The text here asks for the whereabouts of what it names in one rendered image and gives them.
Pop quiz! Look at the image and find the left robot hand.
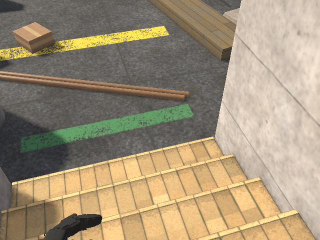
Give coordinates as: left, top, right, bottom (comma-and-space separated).
43, 213, 102, 240

